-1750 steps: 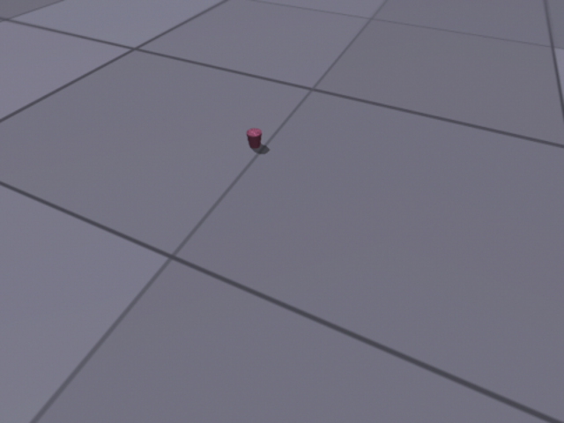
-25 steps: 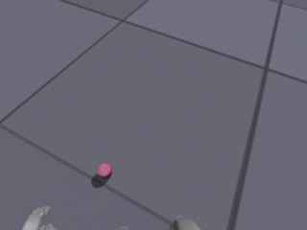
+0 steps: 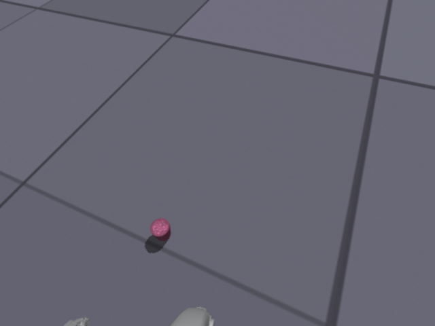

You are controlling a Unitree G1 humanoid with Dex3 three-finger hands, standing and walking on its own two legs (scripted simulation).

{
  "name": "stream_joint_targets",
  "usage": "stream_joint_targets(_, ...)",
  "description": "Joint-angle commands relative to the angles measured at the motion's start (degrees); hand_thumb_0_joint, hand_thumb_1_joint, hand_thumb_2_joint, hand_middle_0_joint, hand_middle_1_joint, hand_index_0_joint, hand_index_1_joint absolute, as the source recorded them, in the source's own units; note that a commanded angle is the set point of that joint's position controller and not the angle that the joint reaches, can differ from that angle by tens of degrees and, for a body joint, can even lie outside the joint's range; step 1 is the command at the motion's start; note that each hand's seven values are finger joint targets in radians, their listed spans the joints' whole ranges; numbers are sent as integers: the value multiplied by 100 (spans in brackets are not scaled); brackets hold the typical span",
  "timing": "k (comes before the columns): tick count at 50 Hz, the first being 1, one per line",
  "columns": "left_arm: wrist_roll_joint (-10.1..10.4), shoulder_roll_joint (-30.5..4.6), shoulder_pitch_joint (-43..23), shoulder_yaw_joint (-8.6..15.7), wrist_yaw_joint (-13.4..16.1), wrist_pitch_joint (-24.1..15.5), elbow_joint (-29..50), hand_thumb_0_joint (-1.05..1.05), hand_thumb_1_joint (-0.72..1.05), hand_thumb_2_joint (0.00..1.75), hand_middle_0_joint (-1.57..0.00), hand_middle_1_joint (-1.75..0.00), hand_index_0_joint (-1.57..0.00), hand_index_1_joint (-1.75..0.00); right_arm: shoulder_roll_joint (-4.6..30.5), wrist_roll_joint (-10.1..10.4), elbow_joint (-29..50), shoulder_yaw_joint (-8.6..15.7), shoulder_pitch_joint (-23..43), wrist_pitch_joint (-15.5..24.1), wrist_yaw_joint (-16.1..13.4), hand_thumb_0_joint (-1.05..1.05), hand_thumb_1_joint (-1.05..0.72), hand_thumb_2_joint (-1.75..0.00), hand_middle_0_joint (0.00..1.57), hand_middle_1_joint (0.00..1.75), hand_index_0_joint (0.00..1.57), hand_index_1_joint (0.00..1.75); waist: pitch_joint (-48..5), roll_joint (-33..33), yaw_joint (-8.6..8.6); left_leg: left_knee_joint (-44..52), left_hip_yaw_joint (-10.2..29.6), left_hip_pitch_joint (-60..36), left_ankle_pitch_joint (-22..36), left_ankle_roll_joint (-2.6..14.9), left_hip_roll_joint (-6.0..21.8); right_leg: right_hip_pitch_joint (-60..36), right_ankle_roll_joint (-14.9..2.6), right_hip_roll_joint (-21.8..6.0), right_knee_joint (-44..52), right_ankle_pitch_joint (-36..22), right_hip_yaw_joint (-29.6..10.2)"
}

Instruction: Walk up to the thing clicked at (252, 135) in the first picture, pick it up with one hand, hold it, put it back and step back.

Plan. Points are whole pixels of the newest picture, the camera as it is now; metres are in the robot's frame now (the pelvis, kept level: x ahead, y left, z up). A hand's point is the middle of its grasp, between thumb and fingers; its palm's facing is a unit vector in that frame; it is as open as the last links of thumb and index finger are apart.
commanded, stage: step back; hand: left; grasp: from above
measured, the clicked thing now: (161, 231) +0.58 +0.32 -0.72
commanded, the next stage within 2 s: none
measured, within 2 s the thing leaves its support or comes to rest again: neither
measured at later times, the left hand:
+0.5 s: hand out of the picture -0.08 +0.28 -0.16, palm faces +0.00 -0.92 -0.38, open 7.4 cm
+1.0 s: hand out of the picture -0.20 +0.26 -0.15, palm faces +0.06 -0.91 -0.42, open 7.4 cm
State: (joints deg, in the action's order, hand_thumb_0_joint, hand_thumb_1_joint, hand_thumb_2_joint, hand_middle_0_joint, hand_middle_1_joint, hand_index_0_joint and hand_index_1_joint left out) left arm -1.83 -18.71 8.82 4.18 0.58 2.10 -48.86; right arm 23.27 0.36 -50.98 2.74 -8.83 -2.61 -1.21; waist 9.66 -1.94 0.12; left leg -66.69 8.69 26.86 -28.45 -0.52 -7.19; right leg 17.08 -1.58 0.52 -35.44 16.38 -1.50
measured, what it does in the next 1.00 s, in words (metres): walks backwards: left foot, then right foot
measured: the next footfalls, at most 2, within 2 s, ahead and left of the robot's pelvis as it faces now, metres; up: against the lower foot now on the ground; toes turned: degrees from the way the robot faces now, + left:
left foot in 0.18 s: -0.04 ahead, +0.12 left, +0.00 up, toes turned +1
right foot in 0.60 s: -0.19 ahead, -0.14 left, +0.00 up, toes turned +0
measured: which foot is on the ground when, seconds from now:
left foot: up 0.00-0.16, down 0.18-0.62, up 0.64-0.94, down 0.96-1.00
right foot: down 0.00-0.20, up 0.22-0.58, down 0.60-0.98, up 1.00-1.00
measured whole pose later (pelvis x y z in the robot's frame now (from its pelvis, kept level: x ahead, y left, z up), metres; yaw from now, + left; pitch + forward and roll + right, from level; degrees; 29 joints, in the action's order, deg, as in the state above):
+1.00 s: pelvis -0.32 -0.02 -0.01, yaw +5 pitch -2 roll +2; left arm -1.5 -22.4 5.1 3.9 1.4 2.8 -44.1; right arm 21.6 -1.5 -51.0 3.4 -11.7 -2.5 -0.4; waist 11.5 2.4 -0.1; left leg -37.8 0.5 13.7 -21.4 0.7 -3.3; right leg 24.9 -0.5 -4.5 -42.7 15.5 1.6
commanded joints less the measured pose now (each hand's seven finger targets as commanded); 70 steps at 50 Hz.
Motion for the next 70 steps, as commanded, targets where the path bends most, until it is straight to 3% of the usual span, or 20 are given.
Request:
stream_joint_targets(1,-13,-1458,9,386,168,-161,721,0,90,90,-20,-30,-20,-30,952,-32,437,211,-168,102,-105,0,-90,-90,20,30,20,30,-1079,1069,239,721,-165,323,-192,-107,183,-1371,-1176,-1470,810,-2901,-1251)
stream_joint_targets(8,101,-1597,-256,285,96,-2,905,0,90,90,-20,-30,-20,-30,962,-172,199,340,-860,217,10,0,-90,-90,20,30,20,30,-1419,877,-162,4164,-656,-1618,1686,234,632,-392,-586,-1177,68,-1757,-953)
stream_joint_targets(10,155,-1312,-299,235,130,2,1014,0,90,90,-20,-30,-20,-30,1946,-289,479,530,-274,223,80,0,-90,-90,20,30,20,30,-1178,-1348,-152,4808,2046,-1576,2848,1333,2726,1155,49,500,-1690,1768,-33)
stream_joint_targets(11,60,-1504,-619,376,209,9,914,0,90,90,-20,-30,-20,-30,2011,-292,502,558,-288,231,77,0,-90,-90,20,30,20,30,-987,-1111,-432,4917,2557,-760,2967,1854,3067,809,85,515,-2883,2316,-842)
stream_joint_targets(14,194,-1380,-33,354,181,35,571,0,90,90,-20,-30,-20,-30,1289,-282,593,335,422,252,-18,0,-90,-90,20,30,20,30,-799,-282,177,4454,698,-1082,3609,1230,2123,1202,0,656,-3912,1347,-1112)
stream_joint_targets(24,101,-1285,364,310,61,-21,530,0,90,90,-20,-30,-20,-30,1283,-209,745,435,-25,204,-44,0,-90,-90,20,30,20,30,-1311,-900,-185,4090,478,-2423,3362,1537,2315,793,363,158,-1677,1369,-396)
stream_joint_targets(29,38,-1326,1370,399,-30,-60,-23,0,90,90,-20,-30,-20,-30,1411,-161,877,449,366,31,11,0,-90,-90,20,30,20,30,-1440,-961,224,3878,189,-826,1903,838,1937,-1041,-26,66,827,177,219)
stream_joint_targets(32,-103,-2597,537,665,-8,-108,501,0,90,90,-20,-30,-20,-30,974,-118,1025,375,664,42,-96,0,-90,-90,20,30,20,30,-581,1839,476,638,-74,421,-652,-53,225,720,-1592,-2607,2137,484,-3348)
stream_joint_targets(36,-72,-1682,-533,455,91,-161,764,0,90,90,-20,-30,-20,-30,956,-17,566,322,-210,82,-81,0,-90,-90,20,30,20,30,-535,955,-234,-394,48,-22,316,-21,-56,591,-860,-1303,1189,-1519,-909)
stream_joint_targets(44,-24,-1686,198,399,203,-73,758,0,90,90,-20,-30,-20,-30,873,-145,612,279,-215,137,-51,0,-90,-90,20,30,20,30,-1172,1299,308,2223,-643,-170,-172,-26,498,-1397,-1008,-1670,447,-3115,-1056)
stream_joint_targets(47,75,-1705,-124,330,155,22,837,0,90,90,-20,-30,-20,-30,877,-159,320,348,-857,166,-22,0,-90,-90,20,30,20,30,-1511,978,-32,4261,-996,-1324,1546,147,536,-992,-632,-1393,-155,-2579,-743)
stream_joint_targets(49,127,-1285,38,179,116,35,921,0,90,90,-20,-30,-20,-30,1618,-276,472,525,-548,168,-13,0,-90,-90,20,30,20,30,-1419,-633,64,4391,1470,-2058,3084,992,2308,917,14,-197,-1410,8,-16)
stream_joint_targets(50,124,-1494,-544,319,199,46,972,0,90,90,-20,-30,-20,-30,2033,-219,579,579,-413,158,32,0,-90,-90,20,30,20,30,-1273,-1193,-325,4649,2118,-1085,3702,1806,3036,778,111,251,-2543,2269,-119)
stream_joint_targets(51,62,-1524,-603,348,231,76,864,0,90,90,-20,-30,-20,-30,1844,-268,552,554,-227,186,6,0,-90,-90,20,30,20,30,-995,-756,-241,4581,1872,-596,3790,1837,2955,648,82,331,-3396,2237,-762)
stream_joint_targets(54,186,-1451,-54,319,183,79,568,0,90,90,-20,-30,-20,-30,1348,-271,635,347,278,202,-75,0,-90,-90,20,30,20,30,-878,-483,175,4139,522,-1008,4156,1374,2213,1007,42,481,-3920,1482,-825)
stream_joint_targets(63,43,-1237,655,254,58,-203,54,0,90,90,-20,-30,-20,-30,1409,-176,654,367,257,12,24,0,-90,-90,20,30,20,30,-1631,-897,191,3329,90,-1636,2916,1072,1945,-697,50,168,1131,89,350)
stream_joint_targets(65,-105,-1954,705,456,90,-316,-3,0,90,90,-20,-30,-20,-30,783,-127,746,180,205,7,55,0,-90,-90,20,30,20,30,-1255,876,171,2021,-359,574,578,324,821,-1493,-391,-1124,1562,204,-2111)
stream_joint_targets(66,-93,-2508,307,567,93,-301,174,0,90,90,-20,-30,-20,-30,829,-129,814,231,520,3,-63,0,-90,-90,20,30,20,30,-1066,1438,419,1110,-17,334,-627,91,502,-86,-1436,-2426,1706,-170,-3170)
stream_joint_targets(67,-55,-2426,62,534,107,-344,261,0,90,90,-20,-30,-20,-30,1075,-102,715,333,546,-7,-77,0,-90,-90,20,30,20,30,-751,1089,302,408,504,1,-548,41,598,630,-1595,-2515,1745,-343,-3260)
stream_joint_targets(70,-55,-1798,-405,381,134,-360,260,0,90,90,-20,-30,-20,-30,1003,-56,382,284,65,50,-32,0,-90,-90,20,30,20,30,-619,628,-64,-6,165,25,242,0,236,344,-1001,-1495,1214,-815,-1394)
